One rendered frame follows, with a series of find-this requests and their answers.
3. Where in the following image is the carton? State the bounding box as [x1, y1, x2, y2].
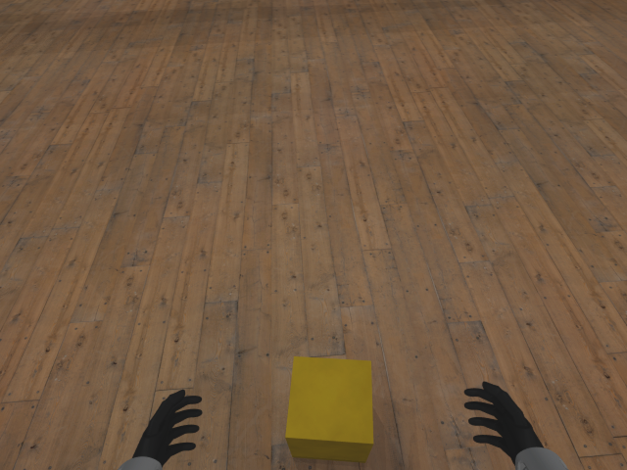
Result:
[285, 356, 373, 463]

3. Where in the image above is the robot right hand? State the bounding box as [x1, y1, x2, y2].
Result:
[464, 382, 543, 466]

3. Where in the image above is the robot left hand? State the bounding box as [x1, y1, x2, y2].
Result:
[132, 390, 202, 468]

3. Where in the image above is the right robot forearm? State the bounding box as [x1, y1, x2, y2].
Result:
[515, 447, 568, 470]

